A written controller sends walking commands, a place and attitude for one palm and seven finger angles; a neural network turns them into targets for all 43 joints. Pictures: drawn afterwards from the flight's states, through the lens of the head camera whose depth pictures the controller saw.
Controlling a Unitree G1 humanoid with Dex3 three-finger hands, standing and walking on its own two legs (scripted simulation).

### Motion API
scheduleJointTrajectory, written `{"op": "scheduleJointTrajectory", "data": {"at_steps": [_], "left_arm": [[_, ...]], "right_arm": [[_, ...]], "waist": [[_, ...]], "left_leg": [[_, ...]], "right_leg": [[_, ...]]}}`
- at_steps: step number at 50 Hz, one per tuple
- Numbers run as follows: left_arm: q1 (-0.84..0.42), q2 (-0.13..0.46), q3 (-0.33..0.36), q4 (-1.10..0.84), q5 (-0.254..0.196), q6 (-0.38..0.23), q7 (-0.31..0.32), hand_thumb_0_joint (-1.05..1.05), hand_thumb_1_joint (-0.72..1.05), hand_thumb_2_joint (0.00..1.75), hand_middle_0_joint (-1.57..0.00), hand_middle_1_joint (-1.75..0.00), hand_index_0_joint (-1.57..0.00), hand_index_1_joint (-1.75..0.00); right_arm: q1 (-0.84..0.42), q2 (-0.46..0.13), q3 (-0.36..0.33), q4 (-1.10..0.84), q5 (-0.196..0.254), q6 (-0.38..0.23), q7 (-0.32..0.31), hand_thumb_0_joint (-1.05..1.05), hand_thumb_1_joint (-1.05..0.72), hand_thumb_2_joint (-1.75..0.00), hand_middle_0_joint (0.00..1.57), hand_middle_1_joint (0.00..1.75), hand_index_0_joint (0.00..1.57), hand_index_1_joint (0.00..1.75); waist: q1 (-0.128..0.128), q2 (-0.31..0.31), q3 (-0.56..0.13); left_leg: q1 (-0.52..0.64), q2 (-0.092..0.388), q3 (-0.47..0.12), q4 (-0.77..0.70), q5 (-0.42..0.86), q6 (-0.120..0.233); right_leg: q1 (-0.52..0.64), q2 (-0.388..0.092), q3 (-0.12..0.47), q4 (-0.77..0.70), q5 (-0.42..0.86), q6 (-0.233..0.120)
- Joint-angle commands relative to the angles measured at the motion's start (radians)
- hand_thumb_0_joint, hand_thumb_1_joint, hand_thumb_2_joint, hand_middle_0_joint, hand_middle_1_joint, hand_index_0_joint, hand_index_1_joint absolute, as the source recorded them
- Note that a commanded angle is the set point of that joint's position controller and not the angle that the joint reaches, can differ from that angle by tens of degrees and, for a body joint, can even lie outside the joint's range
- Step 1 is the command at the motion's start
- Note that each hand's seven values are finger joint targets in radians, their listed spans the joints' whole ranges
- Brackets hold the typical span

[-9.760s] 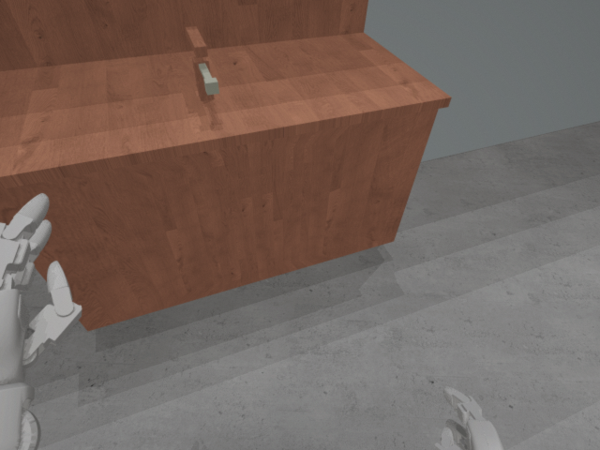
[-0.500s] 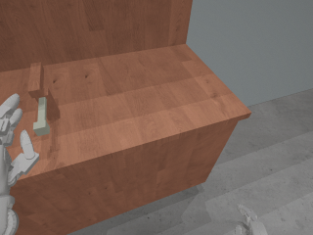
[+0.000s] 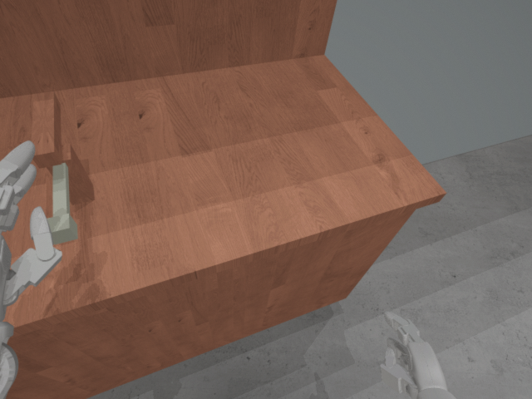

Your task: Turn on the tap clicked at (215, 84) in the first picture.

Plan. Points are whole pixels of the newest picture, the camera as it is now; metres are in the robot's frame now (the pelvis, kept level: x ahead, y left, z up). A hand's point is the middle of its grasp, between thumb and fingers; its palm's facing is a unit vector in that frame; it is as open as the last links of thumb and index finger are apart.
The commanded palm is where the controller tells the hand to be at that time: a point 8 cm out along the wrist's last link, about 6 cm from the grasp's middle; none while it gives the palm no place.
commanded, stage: come to a stop and stand still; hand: left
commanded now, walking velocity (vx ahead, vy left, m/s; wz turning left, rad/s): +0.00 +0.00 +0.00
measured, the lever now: (61, 229) +0.30 +0.30 +0.08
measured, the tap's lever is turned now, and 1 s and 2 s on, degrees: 0 0 0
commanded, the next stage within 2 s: look again from close up in 0.14 s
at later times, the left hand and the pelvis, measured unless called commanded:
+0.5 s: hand (30, 285) +0.19 +0.25 +0.16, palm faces +0.40 -0.85 -0.33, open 7.4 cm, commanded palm +0.13 +0.29 +0.18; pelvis -0.03 +0.01 +0.00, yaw +0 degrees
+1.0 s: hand (38, 292) +0.19 +0.25 +0.15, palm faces +0.36 -0.85 -0.38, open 7.4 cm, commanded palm +0.14 +0.28 +0.18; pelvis -0.02 +0.00 +0.00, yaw +1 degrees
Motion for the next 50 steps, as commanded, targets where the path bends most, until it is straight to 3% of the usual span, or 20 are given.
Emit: {"op": "scheduleJointTrajectory", "data": {"at_steps": [1,4,11,12,16,17,20,24,32,33,34,35,36,37,39,41,42,44,47,50], "left_arm": [[-0.004,0.116,0.085,-0.241,-0.008,-0.065,0.018,0.00,0.90,0.90,-0.20,-0.30,-0.20,-0.30],[-0.032,0.102,0.068,-0.219,-0.005,-0.059,0.018,0.00,0.90,0.90,-0.20,-0.30,-0.20,-0.30],[-0.083,0.110,0.066,-0.195,-0.009,-0.054,0.020,0.00,0.90,0.90,-0.20,-0.30,-0.20,-0.30],[-0.095,0.132,0.083,-0.220,-0.007,-0.053,0.024,0.00,0.90,0.90,-0.20,-0.30,-0.20,-0.30],[-0.100,0.106,0.052,-0.216,-0.007,-0.059,0.027,0.00,0.90,0.90,-0.20,-0.30,-0.20,-0.30],[-0.099,0.132,0.076,-0.219,-0.003,-0.058,0.031,0.00,0.90,0.90,-0.20,-0.30,-0.20,-0.30],[-0.089,0.106,0.055,-0.188,-0.002,-0.065,0.031,0.00,0.90,0.90,-0.20,-0.30,-0.20,-0.30],[-0.092,0.103,0.049,-0.190,0.002,-0.077,0.032,0.00,0.90,0.90,-0.20,-0.30,-0.20,-0.30],[-0.045,0.124,0.072,-0.157,-0.001,-0.085,0.032,0.00,0.90,0.90,-0.20,-0.30,-0.20,-0.30],[-1.122,1.004,0.672,-0.444,0.162,-0.199,0.031,0.00,0.90,0.90,-0.20,-0.30,-0.20,-0.30],[-0.523,0.331,0.254,0.176,0.040,-0.153,-0.011,0.00,0.90,0.90,-0.20,-0.30,-0.20,-0.30],[-0.210,0.183,0.148,0.257,0.001,-0.137,-0.034,0.00,0.90,0.90,-0.20,-0.30,-0.20,-0.30],[-0.174,0.146,0.077,0.069,-0.019,-0.148,-0.044,0.00,0.90,0.90,-0.20,-0.30,-0.20,-0.30],[-0.065,0.050,0.017,0.030,-0.035,-0.146,-0.047,0.00,0.90,0.90,-0.20,-0.30,-0.20,-0.30],[-0.047,0.104,0.025,-0.125,-0.021,-0.146,-0.030,0.00,0.90,0.90,-0.20,-0.30,-0.20,-0.30],[-0.018,0.144,0.065,-0.141,-0.013,-0.146,-0.010,0.00,0.90,0.90,-0.20,-0.30,-0.20,-0.30],[-0.015,0.187,0.116,-0.150,-0.014,-0.144,0.004,0.00,0.90,0.90,-0.20,-0.30,-0.20,-0.30],[-0.074,0.191,0.131,-0.145,-0.013,-0.152,0.009,0.00,0.90,0.90,-0.20,-0.30,-0.20,-0.30],[-0.165,0.234,0.162,-0.168,-0.014,-0.161,0.012,0.00,0.90,0.90,-0.20,-0.30,-0.20,-0.30],[-0.190,0.168,0.101,-0.145,-0.013,-0.159,0.008,0.00,0.90,0.90,-0.20,-0.30,-0.20,-0.30]], "right_arm": [[-0.058,-0.120,-0.053,-0.154,0.003,-0.040,-0.001,0.00,-0.90,-0.90,0.20,0.30,0.20,0.30],[-0.056,-0.121,-0.054,-0.149,0.004,-0.023,-0.001,0.00,-0.90,-0.90,0.20,0.30,0.20,0.30],[-0.082,-0.106,-0.044,-0.165,0.007,-0.002,-0.011,0.00,-0.90,-0.90,0.20,0.30,0.20,0.30],[-0.091,-0.109,-0.042,-0.165,0.007,-0.003,-0.013,0.00,-0.90,-0.90,0.20,0.30,0.20,0.30],[-0.089,-0.104,-0.039,-0.165,0.008,-0.008,-0.013,0.00,-0.90,-0.90,0.20,0.30,0.20,0.30],[-0.098,-0.107,-0.039,-0.165,0.009,-0.010,-0.014,0.00,-0.90,-0.90,0.20,0.30,0.20,0.30],[-0.087,-0.104,-0.043,-0.159,0.010,-0.011,-0.016,0.00,-0.90,-0.90,0.20,0.30,0.20,0.30],[-0.084,-0.107,-0.045,-0.156,0.014,-0.017,-0.015,0.00,-0.90,-0.90,0.20,0.30,0.20,0.30],[-0.078,-0.113,-0.055,-0.147,0.020,-0.024,-0.015,0.00,-0.90,-0.90,0.20,0.30,0.20,0.30],[0.047,-0.142,-0.045,-0.139,-0.033,-0.065,-0.010,0.00,-0.90,-0.90,0.20,0.30,0.20,0.30],[-0.045,-0.010,0.000,-0.086,0.023,-0.056,-0.015,0.00,-0.90,-0.90,0.20,0.30,0.20,0.30],[-0.007,-0.091,-0.078,-0.113,0.016,-0.080,-0.020,0.00,-0.90,-0.90,0.20,0.30,0.20,0.30],[0.017,-0.112,-0.088,-0.130,0.023,-0.081,-0.004,0.00,-0.90,-0.90,0.20,0.30,0.20,0.30],[-0.006,-0.096,-0.083,-0.134,0.038,-0.088,0.013,0.00,-0.90,-0.90,0.20,0.30,0.20,0.30],[-0.019,-0.112,-0.083,-0.149,0.036,-0.097,0.030,0.00,-0.90,-0.90,0.20,0.30,0.20,0.30],[-0.019,-0.110,-0.079,-0.146,0.035,-0.102,0.026,0.00,-0.90,-0.90,0.20,0.30,0.20,0.30],[-0.034,-0.112,-0.076,-0.144,0.038,-0.101,0.021,0.00,-0.90,-0.90,0.20,0.30,0.20,0.30],[-0.028,-0.106,-0.077,-0.146,0.035,-0.105,0.004,0.00,-0.90,-0.90,0.20,0.30,0.20,0.30],[-0.045,-0.106,-0.072,-0.135,0.031,-0.107,-0.017,0.00,-0.90,-0.90,0.20,0.30,0.20,0.30],[-0.035,-0.097,-0.067,-0.123,0.029,-0.111,-0.021,0.00,-0.90,-0.90,0.20,0.30,0.20,0.30]], "waist": [[0.007,0.129,-0.259],[0.003,0.128,-0.231],[0.005,0.087,-0.205],[0.008,0.121,-0.214],[0.006,0.123,-0.180],[0.009,0.134,-0.183],[0.006,0.110,-0.164],[0.005,0.137,-0.149],[0.006,0.094,-0.147],[0.005,-0.045,0.010],[-0.006,-0.038,-0.191],[0.045,0.069,-0.181],[0.030,0.156,-0.192],[0.027,0.234,-0.220],[0.037,0.188,-0.181],[0.040,0.063,-0.161],[0.037,0.071,-0.158],[0.028,0.011,-0.152],[0.018,0.060,-0.145],[0.018,0.128,-0.165]], "left_leg": [[0.177,0.155,-0.081,-0.040,0.566,-0.065],[0.151,0.158,-0.085,-0.063,0.511,-0.075],[0.071,0.143,-0.092,-0.120,0.206,-0.069],[0.076,0.143,-0.092,-0.132,0.190,-0.070],[0.031,0.140,-0.109,-0.171,0.026,-0.065],[0.030,0.142,-0.114,-0.186,0.004,-0.065],[0.002,0.140,-0.116,-0.190,-0.079,-0.055],[-0.010,0.146,-0.138,-0.219,-0.122,-0.057],[-0.002,0.133,-0.124,-0.193,-0.084,-0.050],[-0.179,0.134,-0.094,-0.063,0.016,-0.022],[0.048,0.095,-0.106,-0.075,0.088,-0.022],[0.092,0.095,-0.100,-0.084,0.053,-0.049],[0.058,0.104,-0.112,-0.125,-0.005,-0.044],[0.062,0.126,-0.124,-0.159,0.003,-0.037],[-0.069,0.159,-0.155,-0.217,-0.135,-0.023],[-0.126,0.155,-0.159,-0.230,-0.212,-0.022],[-0.116,0.154,-0.147,-0.226,-0.207,-0.022],[-0.106,0.138,-0.151,-0.199,-0.185,-0.025],[-0.034,0.122,-0.142,-0.166,-0.100,-0.032],[0.010,0.124,-0.142,-0.156,-0.006,-0.037]], "right_leg": [[0.056,-0.026,-0.036,-0.005,0.271,-0.037],[0.049,-0.023,-0.040,-0.005,0.240,-0.036],[0.084,-0.034,-0.017,-0.044,0.206,-0.039],[0.091,-0.034,-0.014,-0.040,0.207,-0.040],[0.091,-0.033,-0.014,-0.057,0.136,-0.042],[0.095,-0.029,-0.014,-0.054,0.127,-0.040],[0.095,-0.035,-0.010,-0.078,0.088,-0.040],[0.093,-0.028,-0.016,-0.070,0.069,-0.040],[0.087,-0.040,-0.004,-0.091,0.075,-0.044],[-0.037,-0.080,0.023,-0.131,0.057,-0.025],[-0.103,-0.113,0.003,-0.102,-0.073,-0.064],[-0.039,-0.077,0.115,-0.127,-0.027,-0.091],[0.017,-0.085,0.093,-0.093,-0.024,-0.080],[0.058,-0.066,0.040,-0.030,0.016,-0.072],[0.110,-0.053,0.010,0.016,-0.001,-0.055],[0.128,-0.047,0.006,0.003,-0.025,-0.046],[0.126,-0.045,-0.004,-0.001,-0.018,-0.041],[0.108,-0.050,0.003,-0.027,-0.020,-0.042],[0.056,-0.058,0.024,-0.046,0.008,-0.050],[0.068,-0.058,0.017,-0.036,0.069,-0.053]]}}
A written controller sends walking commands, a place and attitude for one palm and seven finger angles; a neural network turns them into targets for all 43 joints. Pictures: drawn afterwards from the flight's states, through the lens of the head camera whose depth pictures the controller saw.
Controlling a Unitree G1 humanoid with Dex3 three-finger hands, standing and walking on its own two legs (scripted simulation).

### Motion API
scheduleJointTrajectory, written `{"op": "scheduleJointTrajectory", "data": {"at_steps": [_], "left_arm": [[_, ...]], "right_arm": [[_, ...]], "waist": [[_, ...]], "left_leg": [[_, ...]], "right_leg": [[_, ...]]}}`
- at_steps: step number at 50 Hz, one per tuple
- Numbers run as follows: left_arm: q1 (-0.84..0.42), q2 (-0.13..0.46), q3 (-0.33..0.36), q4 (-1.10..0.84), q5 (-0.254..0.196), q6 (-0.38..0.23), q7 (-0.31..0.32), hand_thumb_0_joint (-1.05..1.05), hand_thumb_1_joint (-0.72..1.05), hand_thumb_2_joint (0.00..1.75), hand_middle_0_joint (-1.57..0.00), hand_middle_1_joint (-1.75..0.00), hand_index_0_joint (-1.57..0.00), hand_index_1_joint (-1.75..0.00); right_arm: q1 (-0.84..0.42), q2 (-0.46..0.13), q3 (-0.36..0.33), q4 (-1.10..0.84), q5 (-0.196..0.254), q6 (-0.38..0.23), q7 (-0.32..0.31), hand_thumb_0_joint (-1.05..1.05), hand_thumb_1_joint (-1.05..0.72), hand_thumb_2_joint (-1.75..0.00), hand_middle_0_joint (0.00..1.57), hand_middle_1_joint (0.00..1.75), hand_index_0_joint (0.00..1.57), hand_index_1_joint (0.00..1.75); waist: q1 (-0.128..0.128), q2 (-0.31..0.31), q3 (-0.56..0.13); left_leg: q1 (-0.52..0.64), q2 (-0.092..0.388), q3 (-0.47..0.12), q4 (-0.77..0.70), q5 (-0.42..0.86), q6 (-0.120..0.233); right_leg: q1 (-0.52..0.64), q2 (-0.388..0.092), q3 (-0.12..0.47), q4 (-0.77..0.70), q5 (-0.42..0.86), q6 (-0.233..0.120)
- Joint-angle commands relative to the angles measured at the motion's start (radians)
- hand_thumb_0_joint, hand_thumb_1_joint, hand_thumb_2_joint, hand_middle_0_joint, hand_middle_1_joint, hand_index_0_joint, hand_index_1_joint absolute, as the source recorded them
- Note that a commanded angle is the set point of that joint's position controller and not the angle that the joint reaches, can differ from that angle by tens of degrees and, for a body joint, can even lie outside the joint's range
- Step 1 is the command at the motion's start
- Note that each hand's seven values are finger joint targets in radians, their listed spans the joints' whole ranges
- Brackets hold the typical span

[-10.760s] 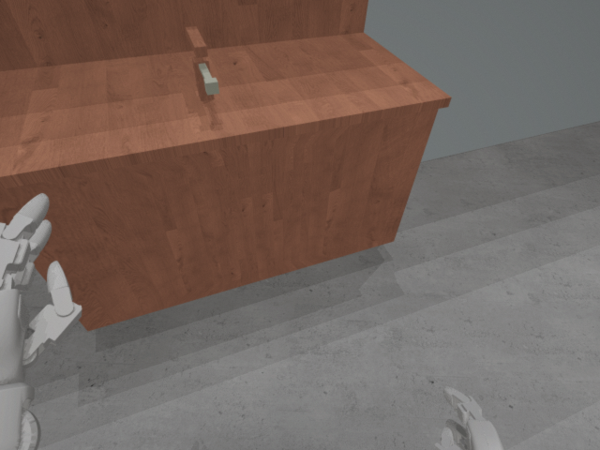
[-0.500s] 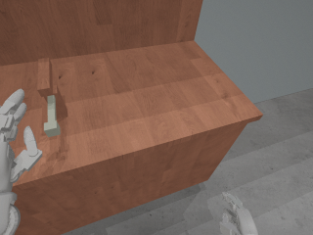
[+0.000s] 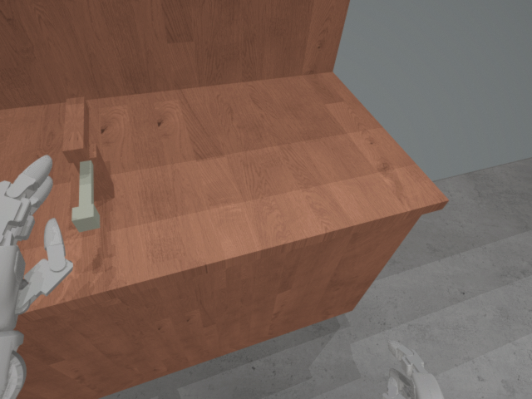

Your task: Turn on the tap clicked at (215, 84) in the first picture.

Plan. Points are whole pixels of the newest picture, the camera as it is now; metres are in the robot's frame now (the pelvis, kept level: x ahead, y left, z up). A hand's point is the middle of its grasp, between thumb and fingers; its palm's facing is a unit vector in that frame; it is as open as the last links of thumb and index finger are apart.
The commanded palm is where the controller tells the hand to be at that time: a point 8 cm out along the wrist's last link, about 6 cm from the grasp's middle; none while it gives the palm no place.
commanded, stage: come to a stop and stand still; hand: left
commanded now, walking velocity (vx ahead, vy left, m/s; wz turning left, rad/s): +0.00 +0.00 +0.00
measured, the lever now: (86, 218) +0.32 +0.30 +0.08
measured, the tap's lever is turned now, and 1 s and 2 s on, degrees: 0 0 0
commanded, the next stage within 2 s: look again from close up in 0.54 s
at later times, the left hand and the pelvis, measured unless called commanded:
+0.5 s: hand (69, 245) +0.23 +0.25 +0.16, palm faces +0.39 -0.85 -0.34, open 7.4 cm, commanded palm +0.18 +0.28 +0.18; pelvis +0.02 +0.00 +0.00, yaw +0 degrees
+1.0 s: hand (69, 254) +0.22 +0.24 +0.16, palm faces +0.39 -0.85 -0.36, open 7.4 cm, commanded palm +0.17 +0.28 +0.18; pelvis +0.01 -0.01 +0.01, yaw +0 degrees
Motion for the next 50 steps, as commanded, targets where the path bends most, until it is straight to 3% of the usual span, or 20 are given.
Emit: {"op": "scheduleJointTrajectory", "data": {"at_steps": [1,5,7,8,12,13,19,22,23,27,28,32,33,37,38,42,43,47,48,50], "left_arm": [[-0.201,0.169,0.126,-0.223,-0.017,-0.061,0.035,0.00,0.90,0.90,-0.20,-0.30,-0.20,-0.30],[-0.151,0.117,0.078,-0.221,-0.013,-0.037,0.037,0.00,0.90,0.90,-0.20,-0.30,-0.20,-0.30],[-0.126,0.135,0.100,-0.235,-0.010,-0.026,0.042,0.00,0.90,0.90,-0.20,-0.30,-0.20,-0.30],[-0.118,0.114,0.081,-0.223,-0.011,-0.022,0.040,0.00,0.90,0.90,-0.20,-0.30,-0.20,-0.30],[-0.107,0.165,0.137,-0.250,-0.014,-0.008,0.044,0.00,0.90,0.90,-0.20,-0.30,-0.20,-0.30],[-0.105,0.138,0.116,-0.243,-0.017,-0.007,0.040,0.00,0.90,0.90,-0.20,-0.30,-0.20,-0.30],[-0.072,0.143,0.123,-0.256,-0.026,0.009,0.038,0.00,0.90,0.90,-0.20,-0.30,-0.20,-0.30],[-0.069,0.150,0.126,-0.264,-0.024,0.019,0.041,0.00,0.90,0.90,-0.20,-0.30,-0.20,-0.30],[-0.077,0.116,0.090,-0.246,-0.025,0.022,0.037,0.00,0.90,0.90,-0.20,-0.30,-0.20,-0.30],[-0.103,0.156,0.121,-0.260,-0.017,0.027,0.048,0.00,0.90,0.90,-0.20,-0.30,-0.20,-0.30],[-0.108,0.122,0.087,-0.248,-0.019,0.026,0.044,0.00,0.90,0.90,-0.20,-0.30,-0.20,-0.30],[-0.091,0.166,0.133,-0.262,-0.014,0.023,0.051,0.00,0.90,0.90,-0.20,-0.30,-0.20,-0.30],[-0.094,0.127,0.095,-0.250,-0.018,0.022,0.046,0.00,0.90,0.90,-0.20,-0.30,-0.20,-0.30],[-0.093,0.155,0.122,-0.258,-0.013,0.018,0.049,0.00,0.90,0.90,-0.20,-0.30,-0.20,-0.30],[-0.084,0.127,0.099,-0.227,-0.015,0.019,0.046,0.00,0.90,0.90,-0.20,-0.30,-0.20,-0.30],[-0.076,0.156,0.126,-0.244,-0.011,0.019,0.048,0.00,0.90,0.90,-0.20,-0.30,-0.20,-0.30],[-0.074,0.123,0.097,-0.231,-0.014,0.018,0.045,0.00,0.90,0.90,-0.20,-0.30,-0.20,-0.30],[-0.075,0.154,0.123,-0.248,-0.013,0.024,0.049,0.00,0.90,0.90,-0.20,-0.30,-0.20,-0.30],[-0.074,0.122,0.093,-0.227,-0.016,0.025,0.046,0.00,0.90,0.90,-0.20,-0.30,-0.20,-0.30],[-0.094,0.128,0.094,-0.234,-0.014,0.025,0.048,0.00,0.90,0.90,-0.20,-0.30,-0.20,-0.30]], "right_arm": [[-0.125,-0.126,-0.049,-0.164,0.000,-0.069,-0.019,0.00,-0.90,-0.90,0.20,0.30,0.20,0.30],[-0.128,-0.130,-0.048,-0.160,-0.004,-0.061,-0.007,0.00,-0.90,-0.90,0.20,0.30,0.20,0.30],[-0.143,-0.128,-0.049,-0.162,-0.002,-0.053,-0.004,0.00,-0.90,-0.90,0.20,0.30,0.20,0.30],[-0.139,-0.128,-0.046,-0.163,-0.005,-0.044,-0.005,0.00,-0.90,-0.90,0.20,0.30,0.20,0.30],[-0.157,-0.127,-0.044,-0.181,-0.003,-0.022,-0.011,0.00,-0.90,-0.90,0.20,0.30,0.20,0.30],[-0.150,-0.125,-0.042,-0.181,-0.006,-0.013,-0.011,0.00,-0.90,-0.90,0.20,0.30,0.20,0.30],[-0.153,-0.125,-0.044,-0.200,-0.002,0.004,-0.015,0.00,-0.90,-0.90,0.20,0.30,0.20,0.30],[-0.162,-0.128,-0.044,-0.200,0.001,0.005,-0.018,0.00,-0.90,-0.90,0.20,0.30,0.20,0.30],[-0.156,-0.129,-0.042,-0.196,-0.003,0.008,-0.018,0.00,-0.90,-0.90,0.20,0.30,0.20,0.30],[-0.167,-0.132,-0.045,-0.193,0.000,0.007,-0.023,0.00,-0.90,-0.90,0.20,0.30,0.20,0.30],[-0.157,-0.131,-0.042,-0.190,-0.003,0.010,-0.021,0.00,-0.90,-0.90,0.20,0.30,0.20,0.30],[-0.167,-0.130,-0.047,-0.194,0.001,0.005,-0.024,0.00,-0.90,-0.90,0.20,0.30,0.20,0.30],[-0.160,-0.130,-0.043,-0.192,-0.003,0.008,-0.022,0.00,-0.90,-0.90,0.20,0.30,0.20,0.30],[-0.164,-0.134,-0.049,-0.190,0.002,0.002,-0.023,0.00,-0.90,-0.90,0.20,0.30,0.20,0.30],[-0.155,-0.131,-0.044,-0.188,-0.003,0.005,-0.023,0.00,-0.90,-0.90,0.20,0.30,0.20,0.30],[-0.160,-0.133,-0.049,-0.189,0.002,-0.001,-0.024,0.00,-0.90,-0.90,0.20,0.30,0.20,0.30],[-0.149,-0.133,-0.048,-0.184,-0.001,0.003,-0.023,0.00,-0.90,-0.90,0.20,0.30,0.20,0.30],[-0.156,-0.133,-0.052,-0.185,0.004,-0.001,-0.023,0.00,-0.90,-0.90,0.20,0.30,0.20,0.30],[-0.149,-0.132,-0.049,-0.182,0.000,0.004,-0.022,0.00,-0.90,-0.90,0.20,0.30,0.20,0.30],[-0.146,-0.136,-0.053,-0.181,0.000,0.003,-0.023,0.00,-0.90,-0.90,0.20,0.30,0.20,0.30]], "waist": [[0.002,0.119,-0.141],[0.002,0.082,-0.157],[0.002,0.087,-0.172],[-0.001,0.088,-0.169],[0.000,0.106,-0.159],[-0.003,0.097,-0.161],[-0.002,0.090,-0.182],[-0.002,0.077,-0.181],[-0.005,0.089,-0.169],[-0.001,0.091,-0.153],[-0.005,0.096,-0.147],[0.001,0.088,-0.139],[-0.004,0.086,-0.130],[-0.003,0.101,-0.114],[-0.004,0.099,-0.106],[-0.002,0.097,-0.124],[-0.005,0.089,-0.123],[-0.003,0.073,-0.130],[-0.005,0.077,-0.121],[-0.005,0.081,-0.113]], "left_leg": [[0.028,0.135,-0.122,-0.141,-0.006,-0.041],[0.072,0.134,-0.104,-0.110,0.146,-0.056],[0.095,0.132,-0.087,-0.097,0.202,-0.063],[0.083,0.133,-0.089,-0.099,0.206,-0.063],[0.080,0.132,-0.084,-0.109,0.232,-0.071],[0.076,0.134,-0.087,-0.111,0.248,-0.072],[0.092,0.131,-0.080,-0.103,0.269,-0.071],[0.109,0.127,-0.074,-0.103,0.262,-0.070],[0.095,0.124,-0.072,-0.110,0.234,-0.067],[0.081,0.124,-0.079,-0.129,0.167,-0.064],[0.072,0.121,-0.083,-0.139,0.144,-0.063],[0.048,0.122,-0.092,-0.158,0.072,-0.059],[0.034,0.118,-0.094,-0.165,0.058,-0.059],[0.016,0.122,-0.104,-0.189,-0.025,-0.058],[0.001,0.122,-0.106,-0.198,-0.047,-0.054],[0.025,0.123,-0.103,-0.188,-0.010,-0.056],[0.018,0.121,-0.105,-0.189,-0.003,-0.055],[0.045,0.119,-0.096,-0.171,0.043,-0.059],[0.040,0.118,-0.093,-0.173,0.038,-0.057],[0.028,0.119,-0.099,-0.179,0.009,-0.057]], "right_leg": [[0.077,-0.046,0.039,-0.051,0.074,-0.054],[0.086,-0.042,0.028,-0.066,0.151,-0.052],[0.092,-0.038,0.022,-0.067,0.188,-0.050],[0.097,-0.040,0.016,-0.070,0.190,-0.050],[0.106,-0.031,0.007,-0.067,0.203,-0.048],[0.113,-0.028,-0.004,-0.065,0.207,-0.048],[0.138,-0.029,-0.002,-0.077,0.241,-0.046],[0.126,-0.029,-0.001,-0.086,0.246,-0.044],[0.122,-0.030,-0.001,-0.090,0.229,-0.043],[0.126,-0.028,0.003,-0.099,0.198,-0.043],[0.125,-0.028,-0.003,-0.100,0.179,-0.043],[0.140,-0.025,-0.002,-0.103,0.149,-0.043],[0.140,-0.024,-0.008,-0.107,0.135,-0.043],[0.135,-0.019,-0.001,-0.112,0.092,-0.043],[0.137,-0.018,-0.005,-0.115,0.079,-0.041],[0.140,-0.019,-0.002,-0.110,0.109,-0.041],[0.143,-0.018,-0.006,-0.110,0.110,-0.042],[0.136,-0.023,-0.002,-0.113,0.133,-0.043],[0.131,-0.025,-0.004,-0.117,0.127,-0.041],[0.132,-0.024,0.003,-0.119,0.108,-0.043]]}}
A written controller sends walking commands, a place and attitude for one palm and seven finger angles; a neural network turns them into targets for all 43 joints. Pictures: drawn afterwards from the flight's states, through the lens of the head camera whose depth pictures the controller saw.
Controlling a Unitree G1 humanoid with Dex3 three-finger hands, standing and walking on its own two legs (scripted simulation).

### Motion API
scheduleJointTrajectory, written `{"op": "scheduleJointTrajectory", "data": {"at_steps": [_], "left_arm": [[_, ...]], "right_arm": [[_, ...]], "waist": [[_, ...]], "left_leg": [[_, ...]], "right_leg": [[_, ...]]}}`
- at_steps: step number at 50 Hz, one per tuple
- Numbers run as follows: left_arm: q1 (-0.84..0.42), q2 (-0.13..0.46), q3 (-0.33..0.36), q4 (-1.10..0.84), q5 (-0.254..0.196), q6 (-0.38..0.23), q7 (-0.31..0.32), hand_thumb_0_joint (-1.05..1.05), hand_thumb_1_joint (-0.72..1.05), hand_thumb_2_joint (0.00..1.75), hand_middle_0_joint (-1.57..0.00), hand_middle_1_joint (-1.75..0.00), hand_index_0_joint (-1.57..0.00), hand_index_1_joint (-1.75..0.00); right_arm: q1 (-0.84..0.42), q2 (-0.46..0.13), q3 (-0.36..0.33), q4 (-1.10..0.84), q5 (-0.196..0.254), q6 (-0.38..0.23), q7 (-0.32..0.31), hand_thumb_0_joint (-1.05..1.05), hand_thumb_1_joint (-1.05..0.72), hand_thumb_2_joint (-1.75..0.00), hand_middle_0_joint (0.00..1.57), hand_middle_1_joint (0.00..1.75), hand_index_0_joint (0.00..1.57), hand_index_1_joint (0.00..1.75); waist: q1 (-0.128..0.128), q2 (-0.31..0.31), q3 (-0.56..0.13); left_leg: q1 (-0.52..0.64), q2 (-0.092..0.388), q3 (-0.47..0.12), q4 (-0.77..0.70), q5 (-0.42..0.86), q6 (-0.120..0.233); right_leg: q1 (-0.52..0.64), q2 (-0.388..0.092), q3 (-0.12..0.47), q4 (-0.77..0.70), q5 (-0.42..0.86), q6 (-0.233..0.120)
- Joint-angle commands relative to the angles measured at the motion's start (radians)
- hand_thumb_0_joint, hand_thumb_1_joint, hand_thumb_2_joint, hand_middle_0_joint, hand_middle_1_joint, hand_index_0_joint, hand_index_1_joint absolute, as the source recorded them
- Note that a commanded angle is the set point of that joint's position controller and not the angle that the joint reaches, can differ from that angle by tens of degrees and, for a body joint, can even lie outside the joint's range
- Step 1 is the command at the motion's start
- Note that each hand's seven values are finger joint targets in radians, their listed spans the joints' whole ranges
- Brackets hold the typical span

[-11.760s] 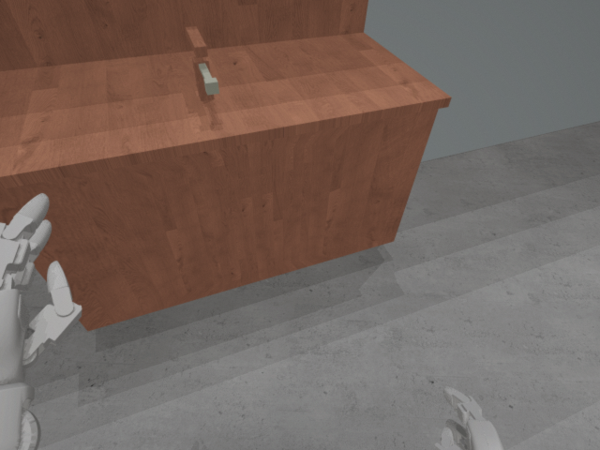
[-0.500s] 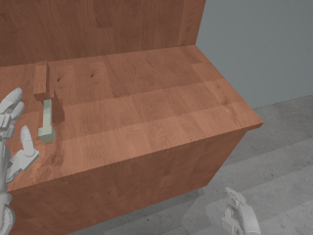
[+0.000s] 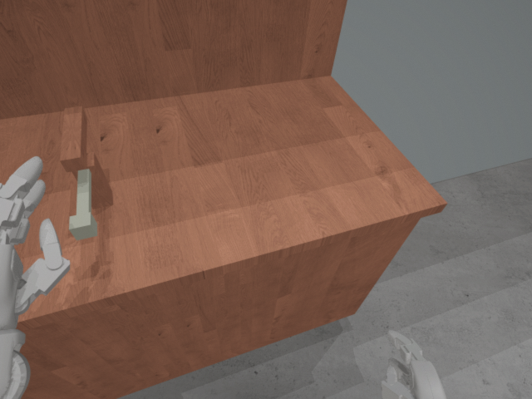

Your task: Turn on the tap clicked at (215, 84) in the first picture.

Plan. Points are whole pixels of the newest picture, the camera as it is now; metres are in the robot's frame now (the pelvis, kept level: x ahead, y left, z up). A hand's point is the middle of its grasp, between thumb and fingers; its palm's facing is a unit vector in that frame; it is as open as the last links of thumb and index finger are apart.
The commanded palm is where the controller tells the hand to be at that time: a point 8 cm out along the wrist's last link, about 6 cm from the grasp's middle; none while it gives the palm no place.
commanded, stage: turn the palm inward beside the body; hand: left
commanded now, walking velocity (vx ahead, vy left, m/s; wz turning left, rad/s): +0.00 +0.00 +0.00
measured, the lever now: (83, 226) +0.32 +0.30 +0.08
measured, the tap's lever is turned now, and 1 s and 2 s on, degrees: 0 0 0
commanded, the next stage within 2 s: none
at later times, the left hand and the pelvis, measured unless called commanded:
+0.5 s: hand (67, 285) +0.19 +0.23 +0.15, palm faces +0.55 -0.78 -0.29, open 7.4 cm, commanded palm +0.15 +0.26 +0.16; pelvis -0.01 -0.06 -0.03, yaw +2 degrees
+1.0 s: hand (117, 295) +0.20 +0.19 +0.13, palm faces +0.51 -0.83 -0.24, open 7.4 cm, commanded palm +0.14 +0.23 +0.15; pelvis +0.01 -0.08 -0.03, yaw +2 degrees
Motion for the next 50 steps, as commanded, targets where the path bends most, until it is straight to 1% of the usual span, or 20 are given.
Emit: {"op": "scheduleJointTrajectory", "data": {"at_steps": [1,2,3,4,5,6,7,10,12,13,15,17,19,20,25,29,32,37,39,50], "left_arm": [[-0.090,0.164,0.098,-0.209,-0.004,-0.057,0.016,0.00,0.90,0.90,-0.20,-0.30,-0.20,-0.30],[-1.018,1.011,0.331,-0.607,0.047,-0.224,0.042,0.00,0.90,0.90,-0.20,-0.30,-0.20,-0.30],[-0.669,0.483,0.320,0.002,0.127,-0.025,-0.002,0.00,0.90,0.90,-0.20,-0.30,-0.20,-0.30],[-0.477,0.220,0.080,0.141,-0.005,0.068,-0.032,0.00,0.90,0.90,-0.20,-0.30,-0.20,-0.30],[-0.466,0.151,0.100,-0.013,-0.082,0.103,-0.070,0.00,0.90,0.90,-0.20,-0.30,-0.20,-0.30],[-0.308,0.179,0.119,0.037,-0.123,0.161,-0.103,0.00,0.90,0.90,-0.20,-0.30,-0.20,-0.30],[-0.172,0.056,0.021,0.063,-0.142,0.220,-0.126,0.00,0.90,0.90,-0.20,-0.30,-0.20,-0.30],[-0.145,0.127,0.015,-0.092,-0.053,0.251,-0.119,0.00,0.90,0.90,-0.20,-0.30,-0.20,-0.30],[-0.120,0.268,0.156,-0.185,-0.037,0.199,-0.070,0.00,0.90,0.90,-0.20,-0.30,-0.20,-0.30],[-0.192,0.275,0.170,-0.266,-0.028,0.151,-0.048,0.00,0.90,0.90,-0.20,-0.30,-0.20,-0.30],[-0.165,0.264,0.219,-0.235,-0.064,0.065,-0.001,0.00,0.90,0.90,-0.20,-0.30,-0.20,-0.30],[-0.246,0.318,0.264,-0.266,-0.074,0.000,0.047,0.00,0.90,0.90,-0.20,-0.30,-0.20,-0.30],[-0.266,0.221,0.183,-0.154,-0.071,-0.004,0.065,0.00,0.90,0.90,-0.20,-0.30,-0.20,-0.30],[-0.273,0.221,0.174,-0.118,-0.072,0.005,0.062,0.00,0.90,0.90,-0.20,-0.30,-0.20,-0.30],[-0.328,0.212,0.060,-0.068,-0.084,0.122,-0.022,0.00,0.90,0.90,-0.20,-0.30,-0.20,-0.30],[-0.301,0.241,0.104,-0.078,-0.105,0.147,-0.039,0.00,0.90,0.90,-0.20,-0.30,-0.20,-0.30],[-0.222,0.281,0.200,-0.075,-0.130,0.120,-0.026,0.00,0.90,0.90,-0.20,-0.30,-0.20,-0.30],[-0.066,0.243,0.247,-0.074,-0.169,0.102,-0.017,0.00,0.90,0.90,-0.20,-0.30,-0.20,-0.30],[-0.043,0.197,0.213,-0.105,-0.182,0.104,-0.028,0.00,0.90,0.90,-0.20,-0.30,-0.20,-0.30],[-0.076,0.132,0.101,-0.184,-0.159,0.061,0.013,0.00,0.90,0.90,-0.20,-0.30,-0.20,-0.30]], "right_arm": [[-0.103,-0.129,-0.058,-0.166,-0.001,-0.056,-0.013,0.00,-0.90,-0.90,0.20,0.30,0.20,0.30],[0.069,-0.197,0.165,-0.316,0.057,-0.029,-0.089,0.00,-0.90,-0.90,0.20,0.30,0.20,0.30],[-0.080,-0.122,-0.032,-0.146,-0.084,-0.055,-0.061,0.00,-0.90,-0.90,0.20,0.30,0.20,0.30],[-0.069,-0.143,-0.024,-0.135,-0.048,-0.057,-0.004,0.00,-0.90,-0.90,0.20,0.30,0.20,0.30],[-0.067,-0.196,-0.058,-0.127,-0.052,-0.066,0.006,0.00,-0.90,-0.90,0.20,0.30,0.20,0.30],[-0.085,-0.201,-0.065,-0.113,-0.035,-0.070,0.005,0.00,-0.90,-0.90,0.20,0.30,0.20,0.30],[-0.144,-0.178,-0.036,-0.130,-0.010,-0.070,0.022,0.00,-0.90,-0.90,0.20,0.30,0.20,0.30],[-0.193,-0.180,-0.028,-0.158,-0.015,-0.043,0.043,0.00,-0.90,-0.90,0.20,0.30,0.20,0.30],[-0.219,-0.180,-0.028,-0.169,-0.011,-0.026,0.030,0.00,-0.90,-0.90,0.20,0.30,0.20,0.30],[-0.223,-0.165,-0.030,-0.190,-0.035,-0.026,0.023,0.00,-0.90,-0.90,0.20,0.30,0.20,0.30],[-0.219,-0.143,-0.027,-0.165,-0.039,-0.032,0.006,0.00,-0.90,-0.90,0.20,0.30,0.20,0.30],[-0.203,-0.135,-0.024,-0.140,-0.038,-0.041,-0.009,0.00,-0.90,-0.90,0.20,0.30,0.20,0.30],[-0.194,-0.126,-0.021,-0.116,-0.037,-0.052,-0.016,0.00,-0.90,-0.90,0.20,0.30,0.20,0.30],[-0.189,-0.135,-0.022,-0.103,-0.036,-0.056,-0.023,0.00,-0.90,-0.90,0.20,0.30,0.20,0.30],[-0.206,-0.155,-0.009,-0.106,-0.022,-0.073,-0.071,0.00,-0.90,-0.90,0.20,0.30,0.20,0.30],[-0.193,-0.146,-0.015,-0.094,-0.017,-0.096,-0.090,0.00,-0.90,-0.90,0.20,0.30,0.20,0.30],[-0.185,-0.143,-0.024,-0.079,-0.014,-0.107,-0.086,0.00,-0.90,-0.90,0.20,0.30,0.20,0.30],[-0.134,-0.146,-0.034,-0.081,-0.009,-0.122,-0.072,0.00,-0.90,-0.90,0.20,0.30,0.20,0.30],[-0.117,-0.146,-0.041,-0.087,-0.006,-0.130,-0.069,0.00,-0.90,-0.90,0.20,0.30,0.20,0.30],[-0.114,-0.150,-0.042,-0.084,-0.003,-0.203,-0.080,0.00,-0.90,-0.90,0.20,0.30,0.20,0.30]], "waist": [[0.002,0.055,-0.118],[-0.082,0.311,-0.046],[0.080,0.212,-0.298],[-0.010,0.176,-0.231],[0.025,0.124,-0.330],[0.067,0.126,-0.331],[0.068,0.123,-0.279],[0.056,0.023,-0.139],[0.058,0.021,-0.145],[0.053,0.028,-0.214],[0.050,0.026,-0.196],[0.050,0.124,-0.199],[0.026,0.157,-0.143],[0.018,0.152,-0.136],[0.008,0.081,-0.109],[0.030,0.007,-0.143],[0.058,-0.028,-0.168],[0.070,-0.039,-0.245],[0.057,-0.013,-0.262],[0.040,0.024,-0.206]], "left_leg": [[-0.022,0.112,-0.087,-0.120,-0.015,-0.044],[-0.262,0.074,-0.104,-0.107,-0.170,-0.003],[0.087,0.080,-0.065,-0.039,0.179,-0.084],[0.197,0.096,-0.089,-0.019,0.426,-0.153],[0.287,0.096,-0.082,-0.008,0.469,-0.156],[0.287,0.094,-0.061,-0.001,0.467,-0.140],[0.252,0.088,-0.046,0.004,0.444,-0.138],[0.057,0.088,-0.053,-0.009,0.145,-0.098],[-0.003,0.078,-0.042,-0.013,-0.016,-0.078],[-0.007,0.063,-0.042,0.007,-0.009,-0.076],[-0.019,0.064,-0.037,0.047,-0.062,-0.067],[-0.033,0.055,-0.029,0.073,-0.135,-0.062],[-0.074,0.048,-0.032,0.089,-0.229,-0.056],[-0.090,0.043,-0.032,0.098,-0.268,-0.051],[-0.116,0.032,-0.021,0.141,-0.235,-0.030],[-0.133,0.051,-0.037,0.187,-0.144,-0.039],[-0.154,0.058,-0.040,0.210,-0.089,-0.048],[-0.146,0.050,-0.015,0.224,0.076,-0.045],[-0.135,0.047,-0.001,0.233,0.108,-0.044],[-0.115,0.038,-0.011,0.211,0.044,-0.027]], "right_leg": [[0.075,-0.034,0.019,-0.032,0.078,-0.036],[0.122,0.050,0.014,0.089,-0.099,0.039],[0.029,0.012,-0.052,0.153,0.026,-0.076],[-0.131,0.057,-0.111,0.135,0.028,-0.079],[-0.137,0.051,-0.096,0.142,0.068,-0.065],[-0.117,0.040,-0.091,0.135,0.067,-0.066],[-0.135,0.046,-0.099,0.148,0.058,-0.062],[-0.151,0.031,-0.138,0.149,0.047,-0.063],[-0.147,0.040,-0.126,0.160,-0.018,-0.065],[-0.145,0.037,-0.122,0.172,-0.031,-0.065],[-0.189,0.048,-0.117,0.183,-0.090,-0.055],[-0.225,0.042,-0.094,0.190,-0.143,-0.052],[-0.259,0.029,-0.083,0.182,-0.203,-0.051],[-0.266,0.021,-0.074,0.176,-0.226,-0.049],[-0.251,-0.021,0.002,0.098,-0.300,-0.040],[-0.187,-0.068,0.089,0.065,-0.247,-0.020],[-0.135,-0.092,0.112,0.089,-0.091,0.002],[-0.060,-0.084,0.055,0.190,0.345,0.021],[-0.052,-0.087,0.043,0.208,0.456,0.029],[-0.172,-0.050,-0.006,0.182,0.147,-0.005]]}}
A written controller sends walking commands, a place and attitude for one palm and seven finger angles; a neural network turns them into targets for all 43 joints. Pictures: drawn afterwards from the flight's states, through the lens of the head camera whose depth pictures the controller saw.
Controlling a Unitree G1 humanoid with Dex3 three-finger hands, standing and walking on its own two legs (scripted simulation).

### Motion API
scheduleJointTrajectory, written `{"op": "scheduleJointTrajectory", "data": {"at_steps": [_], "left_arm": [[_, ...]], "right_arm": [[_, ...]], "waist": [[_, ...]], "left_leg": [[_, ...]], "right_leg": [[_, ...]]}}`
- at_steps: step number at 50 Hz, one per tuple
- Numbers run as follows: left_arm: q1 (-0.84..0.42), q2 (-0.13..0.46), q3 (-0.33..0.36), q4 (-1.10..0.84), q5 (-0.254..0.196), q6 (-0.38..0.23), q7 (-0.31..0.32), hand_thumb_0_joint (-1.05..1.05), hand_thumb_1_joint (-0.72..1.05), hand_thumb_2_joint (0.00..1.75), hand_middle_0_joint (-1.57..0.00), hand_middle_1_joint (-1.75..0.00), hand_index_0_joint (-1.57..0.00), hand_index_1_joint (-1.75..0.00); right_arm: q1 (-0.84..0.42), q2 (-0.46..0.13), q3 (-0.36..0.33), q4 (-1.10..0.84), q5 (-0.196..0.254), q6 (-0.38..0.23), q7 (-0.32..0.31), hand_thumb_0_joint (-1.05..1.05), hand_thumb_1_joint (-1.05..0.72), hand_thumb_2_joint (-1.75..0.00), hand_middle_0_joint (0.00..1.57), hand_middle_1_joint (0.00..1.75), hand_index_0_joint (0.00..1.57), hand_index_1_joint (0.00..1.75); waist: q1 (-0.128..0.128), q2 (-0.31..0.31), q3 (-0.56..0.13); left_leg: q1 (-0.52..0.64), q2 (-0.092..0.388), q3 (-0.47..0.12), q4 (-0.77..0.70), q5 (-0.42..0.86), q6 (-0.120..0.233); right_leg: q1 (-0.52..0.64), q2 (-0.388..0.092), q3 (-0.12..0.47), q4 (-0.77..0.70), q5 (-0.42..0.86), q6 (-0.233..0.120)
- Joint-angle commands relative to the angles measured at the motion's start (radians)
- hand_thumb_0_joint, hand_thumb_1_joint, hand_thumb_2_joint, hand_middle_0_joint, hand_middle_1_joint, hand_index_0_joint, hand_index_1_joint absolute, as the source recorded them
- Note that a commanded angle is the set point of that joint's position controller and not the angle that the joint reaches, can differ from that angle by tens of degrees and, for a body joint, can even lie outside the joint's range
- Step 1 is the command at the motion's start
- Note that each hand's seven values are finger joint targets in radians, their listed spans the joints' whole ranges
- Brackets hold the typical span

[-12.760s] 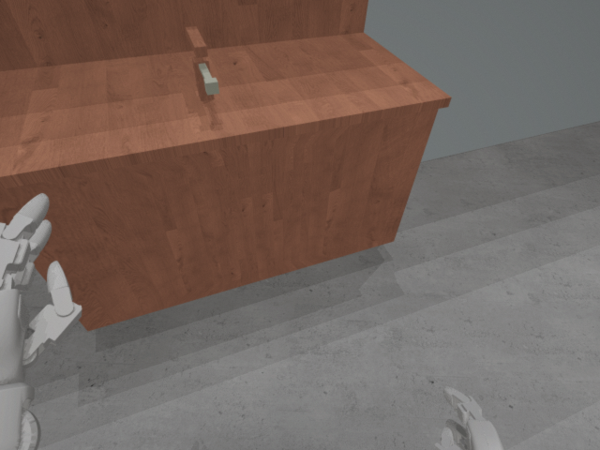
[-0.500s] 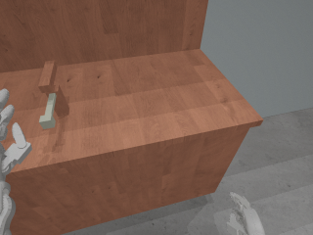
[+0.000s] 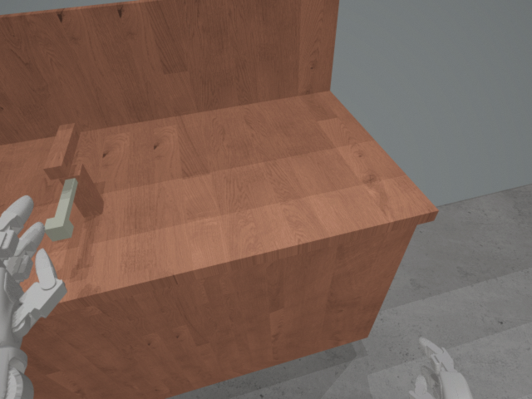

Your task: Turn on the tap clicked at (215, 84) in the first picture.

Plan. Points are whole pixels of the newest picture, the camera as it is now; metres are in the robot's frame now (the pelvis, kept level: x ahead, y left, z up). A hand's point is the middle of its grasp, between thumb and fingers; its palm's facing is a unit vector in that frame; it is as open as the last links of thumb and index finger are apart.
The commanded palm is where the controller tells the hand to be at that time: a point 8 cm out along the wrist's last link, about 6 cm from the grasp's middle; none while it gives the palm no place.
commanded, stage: turn the palm inward beside the body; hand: left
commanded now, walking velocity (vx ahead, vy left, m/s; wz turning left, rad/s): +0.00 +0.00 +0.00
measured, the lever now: (59, 228) +0.32 +0.37 +0.10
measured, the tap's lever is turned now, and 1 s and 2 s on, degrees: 0 0 0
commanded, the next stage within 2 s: reach beside the lever's end, fingers flat in 1.24 s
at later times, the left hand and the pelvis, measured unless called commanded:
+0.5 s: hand (58, 303) +0.18 +0.26 +0.15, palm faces +0.50 -0.85 -0.15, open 7.4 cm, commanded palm +0.12 +0.30 +0.16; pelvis -0.01 +0.02 +0.00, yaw +1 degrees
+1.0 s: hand (67, 297) +0.18 +0.25 +0.15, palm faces +0.52 -0.85 -0.11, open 7.4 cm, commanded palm +0.13 +0.29 +0.16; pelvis +0.00 +0.02 +0.00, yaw +1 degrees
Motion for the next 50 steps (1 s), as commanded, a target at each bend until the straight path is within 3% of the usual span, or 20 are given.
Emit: {"op": "scheduleJointTrajectory", "data": {"at_steps": [1,4,6,10,11,15,17,21,22,23,27,28,33,35,37,38,41,44,47,50], "left_arm": [[-0.090,0.198,0.091,-0.231,0.004,-0.082,0.037,0.00,0.90,0.90,-0.20,-0.30,-0.20,-0.30],[-0.090,0.173,0.065,-0.241,0.003,-0.061,0.052,0.00,0.90,0.90,-0.20,-0.30,-0.20,-0.30],[-0.083,0.164,0.052,-0.231,0.000,-0.042,0.062,0.00,0.90,0.90,-0.20,-0.30,-0.20,-0.30],[-0.084,0.136,0.012,-0.267,0.010,-0.015,0.082,0.00,0.90,0.90,-0.20,-0.30,-0.20,-0.30],[-0.084,0.139,0.012,-0.269,0.009,-0.007,0.088,0.00,0.90,0.90,-0.20,-0.30,-0.20,-0.30],[-0.094,0.115,-0.015,-0.274,0.009,0.021,0.101,0.00,0.90,0.90,-0.20,-0.30,-0.20,-0.30],[-0.099,0.128,-0.008,-0.312,0.022,0.025,0.113,0.00,0.90,0.90,-0.20,-0.30,-0.20,-0.30],[-0.068,0.094,-0.039,-0.323,0.017,0.037,0.122,0.00,0.90,0.90,-0.20,-0.30,-0.20,-0.30],[-0.064,0.102,-0.029,-0.329,0.024,0.042,0.126,0.00,0.90,0.90,-0.20,-0.30,-0.20,-0.30],[-0.063,0.077,-0.054,-0.331,0.023,0.045,0.126,0.00,0.90,0.90,-0.20,-0.30,-0.20,-0.30],[-0.029,0.086,-0.040,-0.345,0.020,0.057,0.136,0.00,0.90,0.90,-0.20,-0.30,-0.20,-0.30],[-0.031,0.057,-0.069,-0.360,0.018,0.058,0.135,0.00,0.90,0.90,-0.20,-0.30,-0.20,-0.30],[-0.020,0.042,-0.082,-0.375,0.016,0.075,0.145,0.00,0.90,0.90,-0.20,-0.30,-0.20,-0.30],[-0.018,0.054,-0.065,-0.386,0.009,0.078,0.149,0.00,0.90,0.90,-0.20,-0.30,-0.20,-0.30],[-0.020,0.070,-0.045,-0.385,0.011,0.089,0.157,0.00,0.90,0.90,-0.20,-0.30,-0.20,-0.30],[-0.027,0.039,-0.072,-0.394,0.007,0.091,0.156,0.00,0.90,0.90,-0.20,-0.30,-0.20,-0.30],[-0.018,0.034,-0.068,-0.367,-0.013,0.108,0.145,0.00,0.90,0.90,-0.20,-0.30,-0.20,-0.30],[-0.028,0.032,-0.074,-0.376,-0.009,0.125,0.143,0.00,0.90,0.90,-0.20,-0.30,-0.20,-0.30],[-0.021,0.054,-0.055,-0.377,0.000,0.132,0.146,0.00,0.90,0.90,-0.20,-0.30,-0.20,-0.30],[-0.032,0.039,-0.070,-0.381,-0.003,0.124,0.145,0.00,0.90,0.90,-0.20,-0.30,-0.20,-0.30]], "right_arm": [[-0.136,-0.073,-0.020,-0.169,-0.005,-0.089,-0.011,0.00,-0.90,-0.90,0.20,0.30,0.20,0.30],[-0.153,-0.068,-0.012,-0.174,0.000,-0.091,-0.010,0.00,-0.90,-0.90,0.20,0.30,0.20,0.30],[-0.161,-0.068,-0.008,-0.176,-0.001,-0.095,-0.014,0.00,-0.90,-0.90,0.20,0.30,0.20,0.30],[-0.175,-0.063,0.004,-0.185,0.000,-0.098,-0.012,0.00,-0.90,-0.90,0.20,0.30,0.20,0.30],[-0.177,-0.064,0.006,-0.188,-0.002,-0.098,-0.013,0.00,-0.90,-0.90,0.20,0.30,0.20,0.30],[-0.195,-0.062,0.014,-0.193,0.000,-0.095,-0.015,0.00,-0.90,-0.90,0.20,0.30,0.20,0.30],[-0.199,-0.059,0.017,-0.194,-0.001,-0.097,-0.014,0.00,-0.90,-0.90,0.20,0.30,0.20,0.30],[-0.196,-0.060,0.019,-0.200,-0.007,-0.095,-0.011,0.00,-0.90,-0.90,0.20,0.30,0.20,0.30],[-0.200,-0.059,0.021,-0.198,-0.006,-0.093,-0.011,0.00,-0.90,-0.90,0.20,0.30,0.20,0.30],[-0.189,-0.057,0.022,-0.200,-0.006,-0.091,-0.009,0.00,-0.90,-0.90,0.20,0.30,0.20,0.30],[-0.192,-0.061,0.021,-0.204,-0.008,-0.093,-0.010,0.00,-0.90,-0.90,0.20,0.30,0.20,0.30],[-0.186,-0.059,0.020,-0.207,-0.009,-0.090,-0.008,0.00,-0.90,-0.90,0.20,0.30,0.20,0.30],[-0.178,-0.058,0.021,-0.209,-0.007,-0.084,-0.006,0.00,-0.90,-0.90,0.20,0.30,0.20,0.30],[-0.178,-0.062,0.017,-0.211,-0.010,-0.084,-0.005,0.00,-0.90,-0.90,0.20,0.30,0.20,0.30],[-0.183,-0.059,0.019,-0.208,-0.008,-0.080,-0.007,0.00,-0.90,-0.90,0.20,0.30,0.20,0.30],[-0.178,-0.056,0.019,-0.209,-0.008,-0.079,-0.006,0.00,-0.90,-0.90,0.20,0.30,0.20,0.30],[-0.181,-0.061,0.016,-0.206,-0.006,-0.079,-0.007,0.00,-0.90,-0.90,0.20,0.30,0.20,0.30],[-0.179,-0.057,0.017,-0.206,-0.004,-0.074,-0.009,0.00,-0.90,-0.90,0.20,0.30,0.20,0.30],[-0.182,-0.058,0.017,-0.205,-0.003,-0.071,-0.009,0.00,-0.90,-0.90,0.20,0.30,0.20,0.30],[-0.177,-0.056,0.016,-0.206,-0.005,-0.068,-0.005,0.00,-0.90,-0.90,0.20,0.30,0.20,0.30]], "waist": [[0.003,-0.048,-0.077],[0.009,-0.018,-0.073],[0.008,-0.048,-0.044],[0.011,-0.001,-0.036],[0.011,-0.033,-0.035],[0.007,-0.046,-0.001],[0.015,0.005,-0.026],[0.009,-0.027,-0.029],[0.014,0.002,-0.034],[0.007,-0.005,-0.033],[0.019,-0.022,-0.043],[0.011,-0.010,-0.051],[0.011,0.005,-0.042],[0.015,-0.010,-0.068],[0.023,0.014,-0.065],[0.014,0.004,-0.074],[0.015,-0.041,-0.064],[0.016,-0.013,-0.070],[0.022,-0.030,-0.061],[0.018,-0.027,-0.067]], "left_leg": [[0.035,-0.008,0.046,-0.045,0.170,0.069],[0.035,-0.011,0.047,-0.057,0.148,0.069],[0.025,-0.009,0.043,-0.064,0.118,0.069],[0.039,-0.007,0.037,-0.077,0.098,0.068],[0.032,-0.007,0.031,-0.081,0.082,0.069],[0.027,-0.005,0.023,-0.092,0.024,0.068],[0.041,-0.009,0.024,-0.096,0.029,0.067],[0.040,-0.006,0.017,-0.089,0.052,0.067],[0.048,-0.007,0.018,-0.089,0.060,0.067],[0.046,-0.006,0.014,-0.093,0.062,0.064],[0.047,-0.006,0.008,-0.089,0.092,0.065],[0.052,-0.005,0.009,-0.086,0.108,0.063],[0.052,-0.004,0.002,-0.089,0.133,0.058],[0.061,-0.004,0.002,-0.085,0.160,0.058],[0.061,-0.006,0.005,-0.085,0.170,0.057],[0.067,-0.004,0.002,-0.085,0.181,0.053],[0.066,-0.003,0.007,-0.081,0.200,0.057],[0.077,-0.005,0.011,-0.084,0.209,0.055],[0.077,-0.007,0.013,-0.084,0.227,0.058],[0.080,-0.007,0.014,-0.084,0.221,0.056]], "right_leg": [[0.017,-0.096,0.088,-0.164,0.322,0.106],[0.011,-0.085,0.077,-0.170,0.245,0.092],[-0.003,-0.082,0.074,-0.185,0.185,0.090],[-0.021,-0.073,0.055,-0.184,0.132,0.079],[-0.021,-0.071,0.055,-0.187,0.111,0.081],[-0.044,-0.067,0.051,-0.203,0.030,0.081],[-0.036,-0.065,0.044,-0.190,0.036,0.075],[-0.031,-0.063,0.036,-0.182,0.067,0.074],[-0.030,-0.062,0.034,-0.179,0.072,0.072],[-0.030,-0.061,0.028,-0.171,0.079,0.070],[-0.018,-0.060,0.024,-0.164,0.111,0.068],[-0.017,-0.060,0.020,-0.157,0.130,0.066],[-0.012,-0.060,0.012,-0.146,0.156,0.063],[0.003,-0.059,0.011,-0.142,0.185,0.062],[0.007,-0.060,0.015,-0.145,0.193,0.061],[0.009,-0.060,0.009,-0.139,0.204,0.060],[0.022,-0.061,0.011,-0.147,0.245,0.064],[0.028,-0.063,0.015,-0.151,0.254,0.065],[0.038,-0.064,0.019,-0.156,0.280,0.065],[0.034,-0.064,0.019,-0.156,0.276,0.066]]}}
